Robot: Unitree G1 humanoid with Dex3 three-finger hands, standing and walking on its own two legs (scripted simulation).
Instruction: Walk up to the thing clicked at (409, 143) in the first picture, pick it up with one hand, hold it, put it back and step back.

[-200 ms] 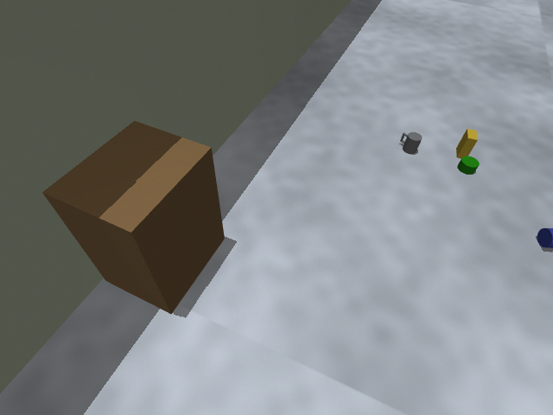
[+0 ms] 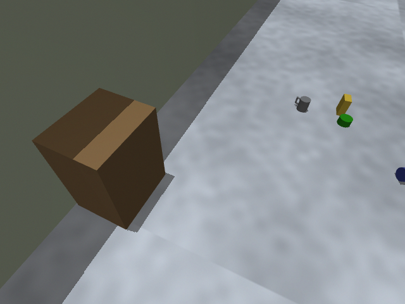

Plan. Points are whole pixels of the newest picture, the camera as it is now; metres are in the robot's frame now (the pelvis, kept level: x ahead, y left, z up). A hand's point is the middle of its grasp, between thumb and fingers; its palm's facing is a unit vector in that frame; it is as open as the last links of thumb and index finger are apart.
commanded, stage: stand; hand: left
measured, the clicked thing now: (301, 103) +1.62 -0.79 -0.73
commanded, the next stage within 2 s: walk up in 0.92 s
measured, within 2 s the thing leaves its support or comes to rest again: neither
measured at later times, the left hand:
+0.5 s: hand out of the picture +0.08 +0.25 -0.15, palm faces +0.00 -0.94 -0.35, open 7.3 cm
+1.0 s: hand out of the picture +0.08 +0.26 -0.15, palm faces -0.07 -0.94 -0.33, open 7.3 cm
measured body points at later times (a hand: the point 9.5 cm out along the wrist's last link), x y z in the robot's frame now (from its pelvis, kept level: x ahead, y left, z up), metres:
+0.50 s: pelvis +0.00 +0.00 +0.00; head +0.01 +0.00 +0.45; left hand +0.08 +0.30 -0.13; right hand +0.09 -0.30 -0.13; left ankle +0.00 +0.13 -0.75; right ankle +0.00 -0.11 -0.75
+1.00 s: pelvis +0.01 +0.00 +0.00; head +0.02 -0.01 +0.45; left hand +0.09 +0.31 -0.13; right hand +0.09 -0.31 -0.13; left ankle +0.00 +0.13 -0.75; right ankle +0.00 -0.11 -0.74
